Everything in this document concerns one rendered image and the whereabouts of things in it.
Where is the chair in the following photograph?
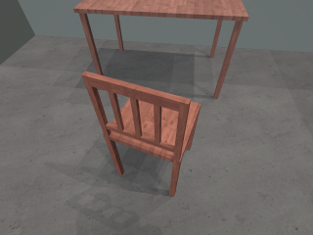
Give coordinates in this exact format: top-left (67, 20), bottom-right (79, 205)
top-left (82, 71), bottom-right (201, 197)

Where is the table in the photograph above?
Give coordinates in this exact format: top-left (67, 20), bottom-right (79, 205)
top-left (73, 0), bottom-right (249, 99)

